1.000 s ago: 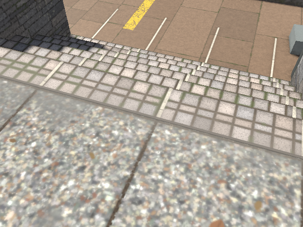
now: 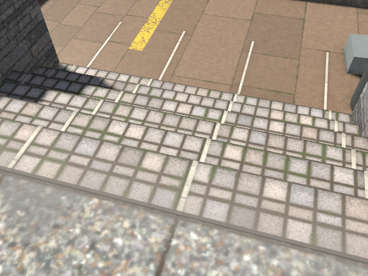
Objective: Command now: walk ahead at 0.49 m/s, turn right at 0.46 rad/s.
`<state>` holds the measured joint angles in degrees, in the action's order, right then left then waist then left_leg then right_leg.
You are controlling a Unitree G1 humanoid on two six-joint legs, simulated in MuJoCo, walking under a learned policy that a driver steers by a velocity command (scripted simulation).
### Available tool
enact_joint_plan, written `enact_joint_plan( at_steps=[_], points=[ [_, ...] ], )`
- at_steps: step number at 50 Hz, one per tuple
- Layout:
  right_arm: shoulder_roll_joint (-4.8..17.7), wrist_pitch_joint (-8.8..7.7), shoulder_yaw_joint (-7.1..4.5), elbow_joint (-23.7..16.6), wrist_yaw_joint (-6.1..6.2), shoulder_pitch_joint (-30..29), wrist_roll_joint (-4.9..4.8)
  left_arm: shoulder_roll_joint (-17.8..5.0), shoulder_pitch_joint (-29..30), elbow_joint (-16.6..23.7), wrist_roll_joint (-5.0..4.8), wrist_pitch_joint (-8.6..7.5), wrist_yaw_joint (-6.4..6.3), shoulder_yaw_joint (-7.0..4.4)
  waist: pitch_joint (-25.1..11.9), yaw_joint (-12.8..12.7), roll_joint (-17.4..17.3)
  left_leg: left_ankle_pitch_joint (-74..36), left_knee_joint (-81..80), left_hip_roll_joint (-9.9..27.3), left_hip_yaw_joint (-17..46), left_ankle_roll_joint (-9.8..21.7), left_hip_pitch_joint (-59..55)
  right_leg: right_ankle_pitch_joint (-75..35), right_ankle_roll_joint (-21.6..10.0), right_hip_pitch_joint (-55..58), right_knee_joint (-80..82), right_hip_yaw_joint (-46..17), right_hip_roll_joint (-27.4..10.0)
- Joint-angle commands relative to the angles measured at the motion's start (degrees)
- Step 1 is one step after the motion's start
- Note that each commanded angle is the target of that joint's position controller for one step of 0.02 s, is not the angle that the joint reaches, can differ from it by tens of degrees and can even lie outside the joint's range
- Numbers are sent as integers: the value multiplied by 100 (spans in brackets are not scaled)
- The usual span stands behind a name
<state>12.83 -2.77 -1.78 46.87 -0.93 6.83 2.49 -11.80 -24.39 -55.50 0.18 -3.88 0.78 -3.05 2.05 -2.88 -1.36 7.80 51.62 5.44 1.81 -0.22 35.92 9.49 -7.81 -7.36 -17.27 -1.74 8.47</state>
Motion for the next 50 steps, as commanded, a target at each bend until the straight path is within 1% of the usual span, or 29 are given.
enact_joint_plan(
  at_steps=[1,4,8,10,12,13,14,15,16,17,18,20,23,25,28,31,35,37,38,39,40,41,42,43,44,45,46,47,50],
  points=[
    [366,4,-66,-443,-17,-475,-25,-774,-196,319,-13,-82,-27,-154,228,13,310,-732,-609,-93,-80,-172,198,-525,-591,-226,897,-1630,-1573],
    [376,5,-51,-644,-36,-1011,-48,-799,-520,292,10,-63,-59,-162,190,-198,384,-880,-1031,-233,-75,-214,350,-936,-525,254,639,-1713,-1545],
    [376,-58,-8,-950,-58,-1574,-98,-871,-765,298,96,-23,-123,-182,191,-361,535,-455,-1552,-460,-117,-169,294,-1923,-539,776,93,-1897,-1584],
    [448,-120,-16,-991,-51,-1405,-131,-960,-599,369,106,-11,-170,-212,121,-199,649,-230,-1957,-560,-74,-59,-306,-2298,-409,731,-179,-2011,-1608],
    [638,-192,-98,-758,23,-496,-157,-1098,-230,478,84,-27,-155,-249,-234,248,660,72,-2466,-824,-169,131,-1860,-2995,-164,299,-872,-1966,-1406],
    [869,-270,-188,-559,101,296,-120,-1087,-108,513,34,-74,-95,-249,-685,630,390,-102,-2725,-600,2,318,-3061,-2947,-16,-80,-1860,-1690,-1064],
    [1341,-311,-308,-488,218,1330,17,-798,-28,739,-59,-130,-56,-179,-1566,1004,-172,986,-2825,706,1212,619,-4481,-1477,106,-886,-3355,-1296,-766],
    [1759,-232,-401,-495,234,1390,109,-312,-681,874,-250,-89,-77,-85,-2155,649,-1480,1230,-3280,2112,3607,1269,-5716,2235,297,-2618,-4806,-563,27],
    [1299,-155,-373,-511,204,1144,34,-864,-603,752,-36,8,-144,-159,-1665,530,-773,1821,-3426,1990,3938,1332,-5090,1958,242,-3162,-5409,-483,-506],
    [789,-156,-252,-576,178,797,-17,-891,-178,759,63,49,-100,-185,-896,473,-139,1655,-3555,1668,3007,1174,-4262,1370,256,-3130,-5415,-470,-732],
    [553,-165,-185,-551,141,594,-19,-767,78,823,83,67,-45,-174,-513,396,14,913,-3697,1368,2213,1046,-3666,1031,304,-3000,-5255,-405,-886],
    [434,-225,-137,-413,139,683,-59,-671,207,883,194,198,74,-178,-237,255,-386,-53,-3904,958,1205,831,-3067,851,396,-2760,-5046,-301,-1075],
    [489,-374,-162,-230,94,989,-153,-540,482,1064,202,330,179,-148,-207,182,-435,-1131,-4034,921,560,875,-2991,574,450,-2958,-5045,-211,-1106],
    [552,-405,-186,-148,90,1145,-165,-504,872,1241,214,358,229,-119,-125,202,-396,-1475,-4117,944,202,913,-3067,225,494,-3309,-4929,-161,-1178],
    [543,-370,-174,-23,103,1362,-139,-447,1516,1528,191,355,264,-54,31,279,-328,-1841,-4150,824,-357,879,-3098,-376,540,-3490,-4217,22,-1183],
    [664,-347,-186,47,126,1506,-151,-333,2131,1756,182,332,320,50,180,414,-366,-1886,-4134,750,-804,774,-3063,-937,442,-3096,-3066,363,-1153],
    [854,-238,-202,265,178,1966,-131,-367,2638,1984,226,307,329,92,324,562,-315,-2374,-3930,984,-976,777,-3604,-325,188,-2732,-2172,672,-990],
    [972,-154,-199,382,194,2078,-128,-421,2494,1950,251,285,262,72,193,452,-392,-3772,-3402,1044,-1115,760,-3846,253,-21,-2165,-1864,841,-692],
    [1057,-113,-201,424,196,2094,-131,-483,2118,1821,262,256,223,34,-30,283,-432,-4535,-2826,1047,-1195,741,-3912,416,-136,-1637,-1722,902,-486],
    [1106,-63,-194,438,197,2057,-156,-575,1313,1543,283,197,180,-31,-444,-78,-346,-4639,-1877,946,-1371,662,-3716,242,-267,-636,-1296,908,-287],
    [1024,-55,-153,365,195,2027,-184,-832,417,1236,348,145,110,-140,-994,-450,-153,-3557,-632,803,-1458,550,-2821,154,-432,840,-1130,427,-587],
    [390,-70,-3,39,126,2224,-239,-1421,-103,1191,383,120,4,-269,-1858,-400,989,275,1372,292,-1471,324,-1014,236,-878,2635,-1047,-1931,-2449],
    [699,-51,-106,-75,109,2220,-275,-1669,-324,1211,129,191,-40,-335,-2369,-457,1227,2462,2731,-546,-744,155,80,-420,-1489,2990,-175,-4010,-3323],
    [922,-37,-188,-210,136,1521,-213,-1469,7,1149,42,223,-94,-309,-1467,-390,472,1874,2807,-194,-214,183,648,-833,-1267,2447,-173,-2890,-2959],
    [762,-97,-129,-278,114,1299,-254,-1177,352,1101,22,181,-108,-224,-759,-187,475,1499,2483,-47,-195,216,561,-1255,-1094,1553,-41,-2141,-2690],
    [699,-96,-125,-189,100,1369,-227,-920,620,1070,43,141,-93,-147,-396,111,210,1257,1938,137,-149,213,187,-1480,-783,844,157,-1610,-2357],
    [642,-9,-124,-96,74,1556,-129,-764,786,1045,20,103,-92,-95,-214,351,256,1176,1603,210,-133,174,-199,-1549,-616,315,328,-1248,-2116],
    [558,93,-119,23,36,1762,-69,-665,846,1032,28,57,-87,-62,-207,468,342,1072,1438,217,-146,144,-509,-1472,-520,29,489,-1017,-1970],
    [486,220,-161,-22,-64,1536,-64,-760,541,843,-10,-60,-73,-85,-26,508,383,591,1074,186,-240,77,-326,-1518,-555,-141,813,-747,-1791]
  ],
)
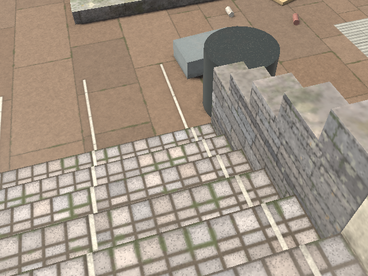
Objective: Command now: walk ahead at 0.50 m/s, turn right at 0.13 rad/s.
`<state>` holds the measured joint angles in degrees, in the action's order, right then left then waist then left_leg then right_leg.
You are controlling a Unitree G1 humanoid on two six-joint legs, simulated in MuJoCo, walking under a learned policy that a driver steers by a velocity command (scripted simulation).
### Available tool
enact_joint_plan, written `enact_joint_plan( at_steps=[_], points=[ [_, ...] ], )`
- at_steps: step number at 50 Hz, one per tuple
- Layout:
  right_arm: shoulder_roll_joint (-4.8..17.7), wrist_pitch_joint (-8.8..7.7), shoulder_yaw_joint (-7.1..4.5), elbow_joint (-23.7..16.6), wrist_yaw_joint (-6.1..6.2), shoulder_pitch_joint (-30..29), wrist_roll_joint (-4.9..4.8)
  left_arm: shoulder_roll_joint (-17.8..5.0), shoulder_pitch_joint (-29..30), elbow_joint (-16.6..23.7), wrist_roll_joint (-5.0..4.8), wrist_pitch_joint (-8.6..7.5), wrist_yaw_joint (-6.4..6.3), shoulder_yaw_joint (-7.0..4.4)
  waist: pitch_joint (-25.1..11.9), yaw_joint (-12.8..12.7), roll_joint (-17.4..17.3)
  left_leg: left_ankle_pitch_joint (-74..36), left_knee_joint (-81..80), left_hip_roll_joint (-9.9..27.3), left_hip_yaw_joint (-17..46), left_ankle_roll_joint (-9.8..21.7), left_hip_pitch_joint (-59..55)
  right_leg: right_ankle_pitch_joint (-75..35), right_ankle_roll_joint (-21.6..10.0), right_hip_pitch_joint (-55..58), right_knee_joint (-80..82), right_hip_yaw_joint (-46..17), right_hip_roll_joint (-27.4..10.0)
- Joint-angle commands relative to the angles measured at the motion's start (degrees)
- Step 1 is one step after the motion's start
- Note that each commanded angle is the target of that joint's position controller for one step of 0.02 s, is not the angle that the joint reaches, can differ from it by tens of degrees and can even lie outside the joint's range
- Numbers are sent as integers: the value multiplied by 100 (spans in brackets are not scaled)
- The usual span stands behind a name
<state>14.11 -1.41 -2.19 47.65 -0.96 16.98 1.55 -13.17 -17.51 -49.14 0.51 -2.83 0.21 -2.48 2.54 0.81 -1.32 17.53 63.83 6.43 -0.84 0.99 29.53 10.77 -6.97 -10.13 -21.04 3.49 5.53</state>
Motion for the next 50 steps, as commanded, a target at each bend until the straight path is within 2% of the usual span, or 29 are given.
enact_joint_plan(
  at_steps=[1,7,10,12,14,16,17,18,19,20,21,22,23,25,27,30,32,34,37,38,39,40,42,43,44,46,47,48,50],
  points=[
    [336,96,-122,-189,-69,252,37,-654,-280,144,-57,-174,-18,-149,62,85,387,-639,-370,120,15,-68,537,-1565,-633,149,1293,-1222,-1486],
    [311,75,-93,-628,-83,-1095,51,-641,-909,-115,-84,-199,-76,-83,316,-243,330,-1971,-1893,-35,-48,-87,1068,-2171,-429,646,1324,-1013,-1427],
    [192,80,-17,-692,-92,-1388,41,-720,-1118,-264,10,-166,-108,-66,251,-317,543,-2056,-2252,-377,-293,-10,475,-3127,-284,709,1079,-693,-1351],
    [277,68,-11,-778,-69,-1537,13,-733,-1198,-345,39,-128,-136,-46,296,-312,527,-1687,-2424,-483,-302,87,348,-3442,-314,945,873,-646,-1437],
    [367,40,-27,-762,-39,-1320,4,-838,-1008,-350,65,-101,-172,-53,237,-141,562,-1066,-2676,-634,-289,271,-44,-4212,-339,1192,467,-615,-1560],
    [517,-26,-107,-402,37,-193,16,-978,-759,-334,60,-74,-240,-74,-260,311,538,-519,-2939,-936,-284,502,-1156,-5343,-242,1362,-707,-608,-1556],
    [617,-107,-167,-130,83,739,24,-1042,-637,-327,8,-56,-253,-93,-640,769,343,-939,-3601,-856,-123,646,-2205,-4799,-112,1013,-1919,-444,-1364],
    [1162,-153,-295,0,146,1601,91,-770,-858,-165,-39,-61,-247,-21,-1450,881,-515,-967,-3787,580,1482,962,-3561,-2361,23,24,-4055,-119,-870],
    [1336,-99,-301,-51,111,1340,-1,-273,-1817,-277,-62,-61,-138,27,-1805,186,-1294,-1000,-4206,1590,3919,1764,-4601,2151,197,-1940,-5588,-551,215],
    [1065,-43,-284,-57,48,960,-191,-830,-1403,-353,53,-59,-136,-110,-1085,276,-601,-394,-4473,1354,3659,1759,-3870,1722,99,-2507,-5911,-1091,-85],
    [768,-33,-192,-202,17,370,-142,-953,-918,-199,-9,-90,-109,-165,-391,123,-347,-432,-4727,1253,2932,1690,-3008,1191,91,-2542,-5816,-1069,-313],
    [530,-76,-116,-267,-21,45,-80,-901,-629,-159,-28,-70,-113,-175,41,-11,-52,-958,-4964,1042,2331,1566,-2293,933,111,-2338,-5403,-1016,-505],
    [468,-147,-84,-221,-7,49,-76,-783,-628,-190,-5,39,-130,-169,128,-146,-144,-1346,-5055,829,1901,1376,-1991,868,155,-2120,-5019,-990,-650],
    [389,-301,-35,-86,-3,296,-66,-574,-576,-212,26,247,-122,-149,106,-250,-199,-1687,-5269,590,1460,1200,-1708,683,278,-1798,-4467,-966,-728],
    [587,-388,-84,6,-5,555,-101,-497,-437,-204,49,333,-83,-162,103,-312,-149,-2058,-5372,488,1256,1197,-1840,259,369,-2045,-4098,-866,-816],
    [707,-317,-84,138,57,937,-172,-503,154,-35,63,391,-4,-176,152,-169,-149,-2891,-5408,400,978,1088,-2233,-322,485,-2591,-3388,-748,-942],
    [669,-236,-71,263,98,1221,-155,-405,392,16,95,435,18,-131,66,-71,-175,-3266,-5337,354,778,1029,-2384,-670,564,-2669,-3307,-563,-963],
    [791,-277,-111,303,98,1369,-52,-521,270,-125,89,464,47,-192,-105,-71,-226,-2886,-5057,394,791,1098,-2625,-1290,471,-2873,-3598,-581,-975],
    [650,-268,-83,395,128,1563,-102,-591,752,-51,134,461,33,-219,227,33,-167,-2584,-4931,443,971,1161,-2804,-1366,468,-3401,-3543,-529,-1050],
    [624,-310,-98,600,189,1881,-114,-611,1040,41,190,411,17,-256,348,88,-226,-2613,-4651,595,1148,1174,-3367,-1579,450,-3984,-3390,-933,-1101],
    [665,-317,-121,665,227,2067,-92,-632,1161,60,215,369,12,-266,354,178,-210,-2726,-4468,679,1199,1203,-3747,-1482,441,-4367,-3346,-1034,-1048],
    [766,-346,-153,680,247,2125,-70,-672,1447,171,156,298,-2,-298,436,289,-296,-2299,-4432,551,1154,1178,-3983,-1450,439,-4666,-2909,-1019,-974],
    [728,-365,-164,755,305,2354,10,-639,1942,297,145,196,-13,-289,554,522,-327,-2324,-4142,607,1293,1233,-4231,-1464,478,-5007,-2711,-1060,-884],
    [631,-376,-141,723,347,2028,-37,-619,2028,387,157,144,45,-262,694,316,-246,-2004,-4066,475,1045,1138,-3664,-2064,525,-4537,-1997,-1014,-1048],
    [612,-413,-115,633,323,1712,30,-575,2017,404,154,143,115,-239,662,329,-156,-1478,-3933,223,797,1074,-2829,-2873,523,-3705,-1544,-570,-968],
    [348,-449,1,578,255,1412,-55,-222,1779,315,180,176,268,-138,434,263,-52,-781,-3628,68,743,974,-1488,-4189,358,-1983,-1275,-350,-955],
    [377,-468,0,561,246,1278,-87,-211,1729,315,134,180,311,-126,470,249,-22,-613,-3444,3,735,910,-1109,-4389,318,-1494,-1082,-326,-918],
    [439,-469,-18,569,252,1297,-65,-252,1758,340,117,192,313,-118,547,380,-2,-651,-3224,-56,710,867,-1100,-4268,335,-1331,-851,-279,-875],
    [550,-440,-53,581,291,1469,25,-405,1769,357,46,176,168,-102,570,562,-3,-936,-2475,-116,914,816,-1731,-4054,455,-1292,-175,-451,-975]
  ],
)
Over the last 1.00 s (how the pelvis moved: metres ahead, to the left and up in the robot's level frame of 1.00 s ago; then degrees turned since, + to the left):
0.49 -0.10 0.00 -29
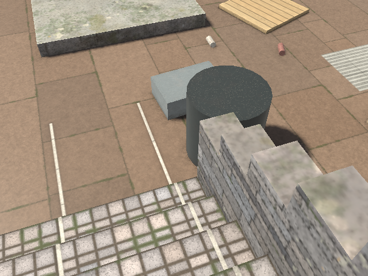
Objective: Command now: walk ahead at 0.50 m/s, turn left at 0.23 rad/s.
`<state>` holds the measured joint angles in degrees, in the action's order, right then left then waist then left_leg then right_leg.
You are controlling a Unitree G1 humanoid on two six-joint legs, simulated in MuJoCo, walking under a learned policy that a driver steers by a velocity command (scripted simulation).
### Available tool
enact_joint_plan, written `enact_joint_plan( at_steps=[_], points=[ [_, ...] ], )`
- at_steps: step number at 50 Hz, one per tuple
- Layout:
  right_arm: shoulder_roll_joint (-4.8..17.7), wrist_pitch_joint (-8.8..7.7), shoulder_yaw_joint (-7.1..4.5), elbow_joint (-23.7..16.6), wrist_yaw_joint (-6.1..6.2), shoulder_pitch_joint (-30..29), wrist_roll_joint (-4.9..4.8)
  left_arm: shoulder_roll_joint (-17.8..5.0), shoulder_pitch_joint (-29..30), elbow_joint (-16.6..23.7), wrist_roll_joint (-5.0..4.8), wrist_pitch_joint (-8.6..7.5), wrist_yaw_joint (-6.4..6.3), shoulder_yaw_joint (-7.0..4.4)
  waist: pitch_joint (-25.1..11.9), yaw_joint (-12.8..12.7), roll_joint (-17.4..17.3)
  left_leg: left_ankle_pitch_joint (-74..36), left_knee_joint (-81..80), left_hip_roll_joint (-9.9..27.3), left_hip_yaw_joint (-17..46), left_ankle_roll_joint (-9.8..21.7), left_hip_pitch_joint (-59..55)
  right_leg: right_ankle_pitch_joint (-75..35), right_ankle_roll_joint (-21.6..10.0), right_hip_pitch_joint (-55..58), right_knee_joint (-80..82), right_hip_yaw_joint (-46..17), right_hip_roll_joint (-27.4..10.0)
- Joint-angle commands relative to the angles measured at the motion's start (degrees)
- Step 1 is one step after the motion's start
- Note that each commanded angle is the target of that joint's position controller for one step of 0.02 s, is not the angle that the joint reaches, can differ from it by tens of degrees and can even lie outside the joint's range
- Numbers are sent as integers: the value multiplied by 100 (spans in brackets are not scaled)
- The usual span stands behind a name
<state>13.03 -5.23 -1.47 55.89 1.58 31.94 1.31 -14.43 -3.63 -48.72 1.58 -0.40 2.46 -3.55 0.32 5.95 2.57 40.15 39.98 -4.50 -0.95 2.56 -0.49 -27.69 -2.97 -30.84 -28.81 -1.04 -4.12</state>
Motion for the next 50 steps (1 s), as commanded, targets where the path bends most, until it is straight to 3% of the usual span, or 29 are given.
enact_joint_plan(
  at_steps=[1,3,4,5,6,7,8,9,10,11,12,14,16,19,23,28,30,32,33,34,35,36,37,38,40,42,43,45,50],
  points=[
    [664,12,-130,-231,103,15,93,-374,83,224,-60,-121,-155,-20,719,18,-285,-3446,571,903,1010,680,781,-248,86,822,1194,-174,-153],
    [774,267,-147,-137,215,-103,106,-548,-1744,-301,13,-242,-356,-137,-85,-799,-77,-4592,3232,689,904,664,616,-568,95,2379,1913,152,-149],
    [782,326,-181,-80,193,-15,-51,-795,-2695,-571,164,-276,-345,-225,-553,-1254,370,-2987,5299,274,680,560,1679,-614,29,3911,1775,170,-326],
    [317,281,-159,50,138,948,-309,-1017,-3107,-682,247,-303,-226,-184,-1253,-779,1270,1510,7407,-258,541,266,3925,-3374,-219,6102,-922,-331,-1257],
    [272,190,-78,3,208,1415,-438,-959,-3104,-593,108,-276,-73,-171,-1863,-711,907,1342,7654,127,737,240,4928,-3723,-604,6610,-1635,-1097,-2037],
    [407,225,-90,-57,238,843,-279,-849,-3111,-593,-14,-233,2,-203,-1686,-914,450,833,7529,374,591,226,5379,-1510,-890,5924,-923,-1343,-2172],
    [441,305,-130,-149,186,95,-67,-644,-2711,-413,7,-291,-7,-147,-940,-983,119,-177,7128,498,543,267,5496,488,-965,4620,-231,-1100,-1934],
    [425,441,-140,-489,109,-354,97,-1050,-2386,-434,-91,-322,-139,-253,-793,-816,1068,-666,6978,717,432,178,5529,3588,-1567,3531,543,-2108,-2502],
    [812,531,-250,-591,32,-852,250,-574,-1864,-241,-94,-388,-172,-66,-4,-625,310,-1680,5562,945,665,85,4920,4257,-1383,2080,998,-1752,-2081],
    [711,591,-297,-660,-24,-1225,240,-471,-1602,-308,-43,-462,-206,-20,620,-527,433,-2192,5060,934,786,-7,4761,3989,-1242,1190,1001,-1501,-1963],
    [520,609,-295,-648,-137,-1256,77,-326,-1514,-352,-78,-515,-263,55,1047,-229,97,-3287,3504,985,962,-208,4237,3639,-915,173,953,-927,-1607],
    [108,692,-232,-454,-233,-986,277,-649,-2061,-565,-126,-583,-343,-34,636,-275,204,-3742,3174,756,615,-203,3806,2678,-972,242,695,-683,-1529],
    [129,760,-263,-389,-193,-816,221,-758,-2229,-553,-98,-638,-277,-78,231,-160,382,-4188,3497,711,538,-14,4070,2279,-954,769,326,-673,-1595],
    [279,671,-381,-775,-226,-2058,183,-132,-2463,-656,-154,-628,-339,70,521,-508,268,-5761,2207,733,1088,238,5139,4561,-559,1570,-103,-547,-1342],
    [162,543,-325,-1144,-365,-2897,130,-317,-2507,-542,-73,-648,-463,96,658,-710,-193,-7495,612,397,547,62,3987,5898,-323,742,-706,98,-1232],
    [77,473,-230,-1418,-468,-3786,-53,-479,-2861,-599,110,-371,-516,-59,1351,-1406,236,-6292,-815,614,-123,167,3567,4977,-326,1435,-1452,388,-1345],
    [197,474,-264,-1271,-375,-3410,-63,-551,-2978,-627,140,-218,-568,-83,1248,-1365,206,-5229,-1445,710,-262,375,3149,3641,-391,1909,-2289,573,-1409],
    [457,473,-468,-409,-266,-1333,1,-653,-2844,-751,116,-167,-594,-110,-163,-387,26,-5616,-1832,409,-536,515,480,2108,-429,1799,-5011,1096,-1074],
    [805,455,-562,-114,-265,-529,170,-702,-2609,-676,15,-189,-540,-101,-346,125,-669,-6094,-1950,449,-411,776,-660,4358,-263,707,-7390,1438,-447],
    [1459,458,-627,-117,-351,-402,120,-153,-2916,-367,-74,-204,-455,-26,-900,-261,-1913,-9069,764,1479,780,1335,-2922,8311,-31,-2311,-9812,1105,88],
    [1559,538,-601,-290,-351,-197,-262,-352,-2595,69,-184,-247,-419,30,-2021,38,-1370,-8978,484,2106,1878,1749,-3266,7696,117,-2895,-9760,480,-178],
    [1588,648,-610,-258,-237,20,-255,-366,-1787,586,-170,-267,-440,58,-2113,272,-1428,-6053,-989,2653,2983,2160,-2994,7213,292,-3670,-9373,345,20],
    [1200,676,-471,-211,-132,-302,-167,-384,-1540,397,47,-268,-502,86,-1098,58,-680,-3186,-1583,2533,3070,2021,-1765,6500,224,-3794,-8175,-29,-292],
    [930,647,-371,-265,-122,-671,-131,-483,-1633,272,126,-186,-504,65,-658,-199,-530,-2560,-1697,2450,3142,1954,-650,6356,222,-3334,-7850,-51,-319],
    [463,415,-159,-255,-200,-1204,36,-408,-1870,23,204,-33,-497,37,291,-812,-201,-2727,-1471,2016,2673,1606,1695,4879,313,-2286,-5998,-304,-495],
    [758,326,-204,-201,-115,-1346,-39,-190,-1611,75,266,76,-359,79,370,-989,-521,-3406,-1905,1392,2076,1432,3052,3650,581,-851,-4143,-63,-289],
    [1020,298,-308,-129,-115,-1252,75,-184,-2369,-356,211,99,-332,40,-48,-1167,-762,-4053,-1588,1421,2070,1437,2820,2934,550,-551,-4554,-31,-173],
    [673,224,-277,-15,-90,-1129,-164,-506,-1730,-170,34,58,-291,-86,164,-1061,-539,-3094,-1273,1201,1995,1284,2394,1742,457,-1121,-3570,-448,-333],
    [424,166,-147,-50,19,-725,-78,-292,-534,88,122,-41,-113,-99,518,-542,-619,-685,-682,1058,2316,1345,2456,200,315,-1024,-1898,-371,-54]
  ],
)
Over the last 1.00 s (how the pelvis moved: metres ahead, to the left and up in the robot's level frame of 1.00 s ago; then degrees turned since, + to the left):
0.48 0.00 -0.06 2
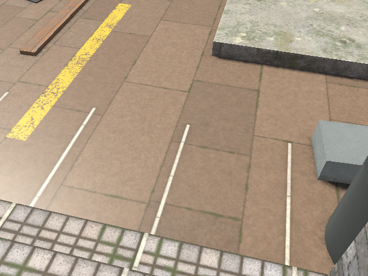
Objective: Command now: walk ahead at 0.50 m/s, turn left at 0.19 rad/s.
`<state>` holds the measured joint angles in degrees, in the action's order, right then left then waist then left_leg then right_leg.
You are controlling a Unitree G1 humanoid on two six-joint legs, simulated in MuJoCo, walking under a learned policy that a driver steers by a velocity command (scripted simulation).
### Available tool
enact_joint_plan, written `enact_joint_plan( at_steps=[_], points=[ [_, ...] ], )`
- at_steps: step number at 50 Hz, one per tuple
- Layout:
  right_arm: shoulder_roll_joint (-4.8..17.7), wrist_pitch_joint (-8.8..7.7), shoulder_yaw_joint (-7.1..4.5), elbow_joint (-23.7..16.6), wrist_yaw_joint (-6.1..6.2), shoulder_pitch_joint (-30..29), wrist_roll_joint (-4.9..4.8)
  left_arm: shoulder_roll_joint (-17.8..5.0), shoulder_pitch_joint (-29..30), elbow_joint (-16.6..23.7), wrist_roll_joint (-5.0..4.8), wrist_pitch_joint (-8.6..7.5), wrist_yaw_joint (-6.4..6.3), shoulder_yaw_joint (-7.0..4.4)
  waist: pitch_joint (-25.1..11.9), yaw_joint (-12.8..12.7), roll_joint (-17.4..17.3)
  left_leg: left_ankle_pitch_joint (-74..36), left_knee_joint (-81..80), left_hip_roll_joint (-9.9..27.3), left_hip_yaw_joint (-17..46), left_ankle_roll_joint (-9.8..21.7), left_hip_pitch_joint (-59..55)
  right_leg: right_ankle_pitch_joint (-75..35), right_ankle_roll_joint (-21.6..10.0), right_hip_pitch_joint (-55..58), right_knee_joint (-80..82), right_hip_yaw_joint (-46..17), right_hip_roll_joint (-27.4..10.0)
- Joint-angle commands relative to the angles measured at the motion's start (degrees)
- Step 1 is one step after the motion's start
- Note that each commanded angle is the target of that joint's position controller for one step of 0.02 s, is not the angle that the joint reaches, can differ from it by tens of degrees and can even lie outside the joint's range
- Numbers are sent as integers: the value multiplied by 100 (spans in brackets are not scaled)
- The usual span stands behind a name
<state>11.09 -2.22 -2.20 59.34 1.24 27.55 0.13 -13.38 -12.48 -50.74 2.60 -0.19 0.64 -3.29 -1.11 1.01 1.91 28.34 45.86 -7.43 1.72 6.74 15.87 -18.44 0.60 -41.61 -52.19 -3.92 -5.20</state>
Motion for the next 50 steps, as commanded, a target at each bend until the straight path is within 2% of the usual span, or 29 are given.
enact_joint_plan(
  at_steps=[1,5,7,10,11,12,13,14,15,16,17,18,20,22,23,25,28,33,35,37,38,39,40,41,42,45,47,49,50],
  points=[
    [620,-120,-71,-400,64,-206,98,-364,563,315,50,-58,95,-103,677,62,-401,320,-1024,1324,1975,893,834,-795,-44,187,580,0,151],
    [700,-54,-30,-455,101,62,211,-234,978,517,-35,-112,170,-27,901,474,-642,-693,-353,1150,1729,777,795,7,-98,904,1613,192,400],
    [802,-8,-50,-406,198,60,272,-222,968,559,-241,-182,160,-16,1046,549,-841,-1339,130,1161,1742,770,559,349,-191,1353,2492,127,276],
    [760,10,-5,-299,232,43,262,-430,-1041,-174,-239,-201,21,-146,528,-159,-272,-2898,2211,978,1263,674,539,660,-435,3198,2976,626,451],
    [723,38,-21,-206,253,215,235,-519,-1584,-427,-177,-207,-4,-180,416,-358,153,-2748,3625,663,988,617,496,722,-592,3730,4283,287,204],
    [519,-7,-79,-129,160,471,116,-856,-2337,-685,-172,-219,18,-257,-333,-447,1058,808,6020,-78,466,350,1978,-1477,-816,5585,2683,-254,-515],
    [336,-45,-23,-252,185,930,-74,-823,-2596,-636,-164,-239,113,-136,-983,-234,1157,2582,7638,-61,371,217,3855,-2800,-970,7110,745,-861,-1269],
    [590,-62,-23,-439,212,633,-82,-1057,-2820,-658,-326,-189,154,-200,-1350,-451,1049,2010,8128,110,281,174,4797,-982,-1416,7146,1253,-1606,-1771],
    [730,-39,-40,-692,188,-358,27,-1111,-2608,-633,-382,-170,35,-250,-826,-712,1185,1252,7664,232,-32,-11,5685,2012,-2025,6433,2573,-2593,-2120],
    [920,59,-100,-724,143,-1113,226,-615,-2014,-482,-288,-183,-8,-86,191,-562,-5,357,6601,655,300,-21,5541,3689,-1817,5067,3060,-2120,-1579],
    [769,148,-104,-731,88,-1177,229,-581,-1850,-495,-151,-213,-26,-14,557,-411,390,67,6080,734,368,-114,5002,3573,-1840,3852,2979,-2400,-1600],
    [651,172,-102,-680,48,-1241,211,-286,-1622,-569,-82,-328,-53,119,990,-64,-56,-1024,4798,854,646,-174,4709,3020,-1394,2965,2709,-1771,-1088],
    [518,212,-78,-643,-113,-1261,223,-283,-1139,-432,-170,-482,-79,167,1117,367,-39,-2303,2356,956,259,-437,3196,2596,-1141,1265,3126,-915,-535],
    [192,256,3,-504,-154,-1331,378,-616,-1348,-515,-267,-502,-131,76,614,265,594,-3130,1720,950,-227,-470,2065,944,-1350,1275,3122,-839,-516],
    [282,285,-48,-273,-162,-875,296,-679,-1506,-528,-258,-506,-114,43,277,336,744,-3758,2163,940,-181,-402,1976,518,-1319,1702,2778,-906,-616],
    [577,119,-143,-519,-228,-1846,233,-166,-1902,-678,-391,-520,-222,145,590,71,15,-5000,600,1161,214,-254,3321,2200,-1265,2870,2160,-908,-336],
    [218,17,-28,-666,-320,-2605,273,-253,-1739,-539,-241,-492,-230,166,558,-240,-182,-6298,-633,889,-285,-275,1766,3751,-1171,1948,1939,-708,-6],
    [249,-14,29,-1177,-293,-3347,124,-152,-2314,-833,-56,-362,-190,179,1155,-1047,99,-5113,-1882,864,-462,-356,1521,2510,-1144,2653,894,-643,44],
    [305,-94,16,-1130,-194,-2892,44,-159,-2391,-958,14,-268,-338,193,1178,-994,182,-4611,-2688,1019,-320,-330,1116,1560,-1166,3197,175,-709,20],
    [570,-136,-136,-489,-134,-1198,106,-370,-2380,-1064,88,-176,-422,175,580,-278,-146,-4470,-3455,1050,-413,-137,-298,490,-1243,3373,-1838,-575,43],
    [735,-72,-254,-201,-135,-242,97,-535,-2383,-1113,14,-188,-367,77,-90,209,-554,-4598,-3451,1222,-278,-104,-1869,1667,-1146,2597,-3556,-225,409],
    [992,-66,-239,-71,-247,445,184,-122,-2675,-1091,-185,-237,-299,85,-830,151,-1293,-7659,-1358,2175,428,297,-3941,6857,-882,575,-5877,176,1103],
    [1145,-30,-273,14,-330,805,58,-311,-2967,-813,-383,-272,-395,80,-1792,161,-1200,-8047,-27,2953,1286,786,-5471,7297,-769,-937,-6578,-84,922],
    [1237,-19,-309,-122,-274,573,-81,-463,-2311,-558,-382,-242,-381,115,-1660,450,-1308,-4269,-1233,3425,2244,1553,-5214,6394,-711,-2230,-6041,43,686],
    [975,37,-293,-164,-161,222,-37,-602,-1426,-384,-133,-195,-348,44,-748,445,-950,-1829,-2157,3205,2356,1576,-3798,5443,-643,-2369,-5469,-10,401],
    [546,-138,-58,-231,-80,-511,174,-340,-1202,-587,14,-36,-152,-18,747,-409,36,-2796,-2447,2351,1425,907,93,3459,-268,-346,-2314,-348,61],
    [770,-271,-139,-82,-31,-451,7,-25,-1058,-572,178,63,-48,25,567,-458,-518,-3698,-2498,1999,1029,897,878,2800,-48,677,-1364,96,189],
    [796,-258,-170,-86,-53,-261,25,-114,-1347,-691,36,128,-52,-21,252,-587,-769,-4240,-2208,2030,1037,863,672,2012,-183,639,-1647,106,178],
    [428,-340,-99,67,-60,-285,-47,-331,-757,-457,-58,60,-12,-108,494,-547,-598,-3083,-1982,1749,950,691,397,1042,-269,105,-748,-329,3]
  ],
)
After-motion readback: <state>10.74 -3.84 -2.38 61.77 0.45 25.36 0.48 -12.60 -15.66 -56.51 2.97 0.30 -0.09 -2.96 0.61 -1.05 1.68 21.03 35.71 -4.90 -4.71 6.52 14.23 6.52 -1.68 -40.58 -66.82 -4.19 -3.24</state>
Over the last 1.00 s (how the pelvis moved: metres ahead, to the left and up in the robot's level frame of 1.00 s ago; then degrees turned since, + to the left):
0.46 0.08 -0.31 28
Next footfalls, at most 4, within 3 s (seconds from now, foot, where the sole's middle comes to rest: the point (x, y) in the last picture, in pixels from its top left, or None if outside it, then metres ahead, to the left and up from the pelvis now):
0.22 right None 0.24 -0.15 -0.91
0.76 left None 0.57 0.02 -1.07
1.30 right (209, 266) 0.82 -0.16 -1.24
1.84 left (167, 218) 1.20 0.06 -1.40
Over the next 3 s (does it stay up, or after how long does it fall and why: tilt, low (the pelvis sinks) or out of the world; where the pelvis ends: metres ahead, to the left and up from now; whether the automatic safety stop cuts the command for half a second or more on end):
stays up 1.45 -0.06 -0.63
